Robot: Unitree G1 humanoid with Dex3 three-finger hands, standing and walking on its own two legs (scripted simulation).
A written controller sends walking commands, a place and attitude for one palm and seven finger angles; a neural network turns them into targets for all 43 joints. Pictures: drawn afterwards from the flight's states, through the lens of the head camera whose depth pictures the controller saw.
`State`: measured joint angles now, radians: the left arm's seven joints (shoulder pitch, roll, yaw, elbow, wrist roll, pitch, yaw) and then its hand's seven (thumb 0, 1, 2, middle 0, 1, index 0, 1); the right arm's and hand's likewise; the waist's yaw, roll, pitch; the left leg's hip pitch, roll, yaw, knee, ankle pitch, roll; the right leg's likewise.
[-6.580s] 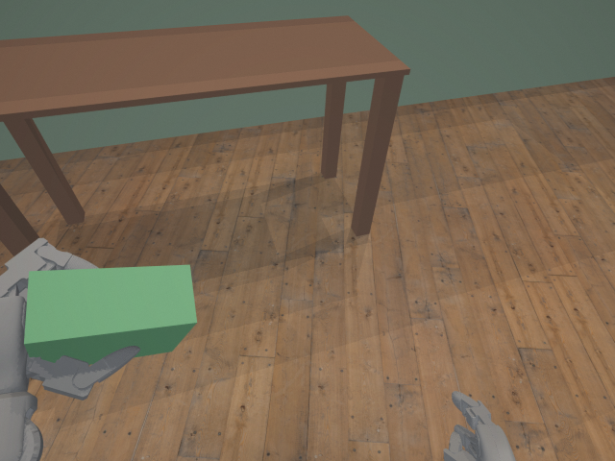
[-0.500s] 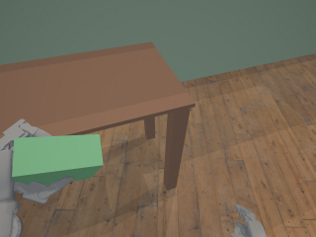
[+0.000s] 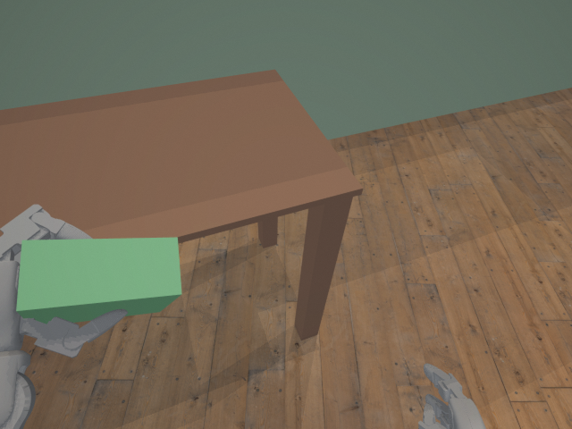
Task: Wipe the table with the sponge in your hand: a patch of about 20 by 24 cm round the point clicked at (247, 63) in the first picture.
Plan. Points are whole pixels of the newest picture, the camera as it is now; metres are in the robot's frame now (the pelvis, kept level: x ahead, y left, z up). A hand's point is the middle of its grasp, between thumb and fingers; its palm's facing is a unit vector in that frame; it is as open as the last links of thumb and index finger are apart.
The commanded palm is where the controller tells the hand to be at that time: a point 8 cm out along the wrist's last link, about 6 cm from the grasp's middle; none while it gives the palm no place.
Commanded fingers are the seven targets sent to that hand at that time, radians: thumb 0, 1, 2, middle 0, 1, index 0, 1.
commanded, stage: look again from close up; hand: left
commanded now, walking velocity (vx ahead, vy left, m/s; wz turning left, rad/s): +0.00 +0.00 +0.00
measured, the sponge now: (127, 281) +0.24 +0.20 +0.14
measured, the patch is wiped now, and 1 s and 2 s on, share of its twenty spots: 0.00 0.00 0.00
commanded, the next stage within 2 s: shuffle to correct the standing spot in 0.02 s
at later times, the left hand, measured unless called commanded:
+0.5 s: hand (57, 235) +0.28 +0.29 +0.16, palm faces +0.41 -0.84 -0.35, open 10.1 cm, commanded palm +0.22 +0.32 +0.17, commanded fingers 0.00 0.10 1.30 -1.20 -1.60 -1.20 -1.60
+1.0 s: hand (72, 197) +0.33 +0.29 +0.17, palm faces +0.39 -0.81 -0.44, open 10.1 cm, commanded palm +0.26 +0.34 +0.17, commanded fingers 0.00 0.10 1.30 -1.20 -1.60 -1.20 -1.60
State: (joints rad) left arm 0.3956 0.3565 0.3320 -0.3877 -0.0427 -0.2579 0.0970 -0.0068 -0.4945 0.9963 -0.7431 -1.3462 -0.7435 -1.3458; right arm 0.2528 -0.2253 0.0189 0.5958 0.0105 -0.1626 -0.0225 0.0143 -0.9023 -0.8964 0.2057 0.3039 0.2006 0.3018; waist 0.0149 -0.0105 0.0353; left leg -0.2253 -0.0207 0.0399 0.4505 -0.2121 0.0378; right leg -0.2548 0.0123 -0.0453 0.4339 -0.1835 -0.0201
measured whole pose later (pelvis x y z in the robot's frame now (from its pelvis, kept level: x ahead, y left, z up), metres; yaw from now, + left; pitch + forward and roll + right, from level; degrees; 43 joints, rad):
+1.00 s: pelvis +0.10 +0.05 -0.03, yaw +1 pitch -1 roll +1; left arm 0.41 0.40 0.40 -0.51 -0.02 -0.25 0.11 -0.01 -0.49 1.00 -0.74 -1.35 -0.74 -1.35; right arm 0.24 -0.15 0.04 0.57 0.00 -0.13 0.01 0.01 -0.90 -0.90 0.21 0.30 0.20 0.30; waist -0.02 -0.02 0.05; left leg -0.37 -0.01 0.02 0.73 -0.37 0.02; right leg -0.32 0.00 -0.08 0.69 -0.39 -0.03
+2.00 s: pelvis +0.18 +0.12 +0.00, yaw +2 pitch +0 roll -1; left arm 0.48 0.39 0.35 -0.51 -0.05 -0.15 0.13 -0.01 -0.49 1.00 -0.74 -1.35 -0.74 -1.35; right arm 0.18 -0.21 0.01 0.57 0.01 -0.10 -0.05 0.01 -0.90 -0.90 0.21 0.30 0.20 0.30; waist 0.00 -0.01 0.02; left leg -0.24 0.02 0.04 0.45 -0.21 0.01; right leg -0.16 0.02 -0.03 0.38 -0.22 -0.01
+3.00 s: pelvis +0.17 +0.15 +0.00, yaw +2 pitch +0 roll -2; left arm 0.43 0.38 0.36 -0.48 -0.04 -0.22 0.10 -0.01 -0.49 1.01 -0.74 -1.35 -0.74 -1.35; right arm 0.18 -0.19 0.03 0.57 0.00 -0.14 -0.03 0.01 -0.90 -0.90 0.21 0.30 0.20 0.30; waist 0.03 -0.03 0.06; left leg -0.25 -0.02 0.04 0.45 -0.20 0.06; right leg -0.16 -0.02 -0.02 0.37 -0.21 0.04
